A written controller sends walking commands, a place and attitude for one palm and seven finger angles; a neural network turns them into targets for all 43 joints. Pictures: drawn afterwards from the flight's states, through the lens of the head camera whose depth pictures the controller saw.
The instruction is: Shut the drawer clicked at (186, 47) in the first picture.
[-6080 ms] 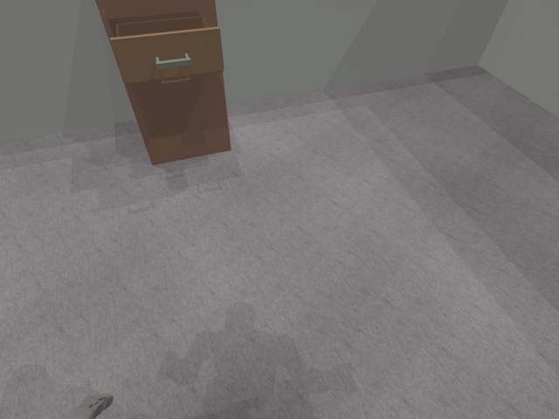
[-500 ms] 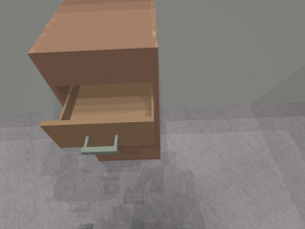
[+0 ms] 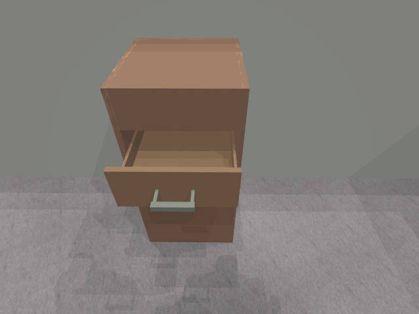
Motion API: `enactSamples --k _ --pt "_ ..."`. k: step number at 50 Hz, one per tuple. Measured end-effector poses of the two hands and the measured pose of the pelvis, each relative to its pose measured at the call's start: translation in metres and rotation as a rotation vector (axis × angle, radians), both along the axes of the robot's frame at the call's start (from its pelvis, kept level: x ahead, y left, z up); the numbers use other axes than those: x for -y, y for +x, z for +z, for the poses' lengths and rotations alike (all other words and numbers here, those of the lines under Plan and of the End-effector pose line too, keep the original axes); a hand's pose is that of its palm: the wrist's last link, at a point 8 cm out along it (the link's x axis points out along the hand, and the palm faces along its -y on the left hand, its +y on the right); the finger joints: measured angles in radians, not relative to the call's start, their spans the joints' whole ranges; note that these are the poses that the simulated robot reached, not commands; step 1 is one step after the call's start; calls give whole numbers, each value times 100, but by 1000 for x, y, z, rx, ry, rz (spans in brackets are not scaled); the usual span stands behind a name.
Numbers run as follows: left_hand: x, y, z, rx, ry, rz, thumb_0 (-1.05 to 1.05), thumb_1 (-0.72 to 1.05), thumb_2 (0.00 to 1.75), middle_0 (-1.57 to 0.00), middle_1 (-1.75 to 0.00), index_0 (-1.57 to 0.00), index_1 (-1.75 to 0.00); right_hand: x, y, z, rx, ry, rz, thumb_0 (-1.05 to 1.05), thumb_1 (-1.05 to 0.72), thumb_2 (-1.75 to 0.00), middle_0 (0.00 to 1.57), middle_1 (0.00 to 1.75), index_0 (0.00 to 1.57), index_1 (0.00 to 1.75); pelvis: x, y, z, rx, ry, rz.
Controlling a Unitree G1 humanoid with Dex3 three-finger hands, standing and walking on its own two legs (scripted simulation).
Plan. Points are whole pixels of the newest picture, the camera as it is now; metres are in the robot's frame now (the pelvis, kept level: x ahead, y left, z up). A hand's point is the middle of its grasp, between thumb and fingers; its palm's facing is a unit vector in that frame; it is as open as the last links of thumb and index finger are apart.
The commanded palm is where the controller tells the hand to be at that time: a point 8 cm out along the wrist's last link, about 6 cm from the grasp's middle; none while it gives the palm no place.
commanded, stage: come to a stop and stand still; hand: left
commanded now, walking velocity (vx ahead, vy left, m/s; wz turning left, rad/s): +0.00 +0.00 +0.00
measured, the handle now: (173, 200) +0.46 +0.14 -0.11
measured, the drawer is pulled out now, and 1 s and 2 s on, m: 0.19 0.19 0.19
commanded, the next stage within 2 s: look again from close up in 0.80 s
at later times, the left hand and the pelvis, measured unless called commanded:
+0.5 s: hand out of the picture -0.06 +0.21 -0.16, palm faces +0.04 -0.98 -0.18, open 7.3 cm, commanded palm none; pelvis -0.06 +0.04 +0.01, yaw +1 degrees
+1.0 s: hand out of the picture -0.11 +0.18 -0.16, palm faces +0.11 -0.98 -0.15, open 7.4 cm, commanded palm none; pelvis -0.07 +0.04 +0.01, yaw +3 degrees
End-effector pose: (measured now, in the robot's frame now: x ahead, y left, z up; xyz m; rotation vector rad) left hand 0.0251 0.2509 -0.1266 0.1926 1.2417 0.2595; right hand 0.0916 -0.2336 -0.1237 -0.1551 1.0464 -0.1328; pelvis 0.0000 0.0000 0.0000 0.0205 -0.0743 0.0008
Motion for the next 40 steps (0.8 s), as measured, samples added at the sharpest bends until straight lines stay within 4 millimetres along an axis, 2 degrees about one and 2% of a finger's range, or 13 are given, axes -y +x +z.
enactSamples --k 3,9,14,18,21,24,28,40 --pt "-8 -14 2 -4 -2 -10 0 91 90 -20 -30 -20 -30 -17 -25 -7 -42 30 0 0 -91 -90 20 30 19 30 -8 -12 1 -3 1 -1" --pt "-9 -49 3 -45 -18 -17 0 91 90 -20 -30 -20 -30 -29 -77 -23 -159 39 -8 0 -93 -90 20 30 20 30 -22 -37 0 -22 -2 1" --pt "-4 -72 3 -92 -61 -31 0 91 90 -20 -30 -20 -30 -37 -124 -19 -251 38 -27 0 -93 -90 20 30 20 30 -30 -49 6 -34 -16 12" --pt "-1 -79 -2 -102 -93 -37 0 91 90 -20 -30 -20 -30 -41 -156 -14 -320 24 -44 0 -92 -90 20 30 20 30 -33 -55 9 -34 -23 12" --pt "-1 -82 -5 -102 -105 -37 1 91 90 -20 -30 -20 -30 -42 -173 -12 -358 14 -54 0 -91 -90 20 30 20 30 -36 -59 10 -31 -26 12" --pt "-3 -86 -6 -101 -111 -33 1 91 90 -20 -30 -20 -30 -44 -180 -11 -375 8 -59 1 -91 -90 20 30 20 30 -39 -62 10 -28 -29 14" --pt "-5 -92 -7 -105 -117 -23 0 91 90 -20 -30 -20 -30 -47 -179 -11 -367 5 -56 1 -91 -90 20 30 20 30 -42 -65 10 -25 -32 19" --pt "2 -124 -9 -152 -131 32 0 91 90 -20 -30 -20 -30 -55 -139 -13 -274 15 -4 0 -91 -90 20 30 20 30 -43 -70 9 -19 -29 37"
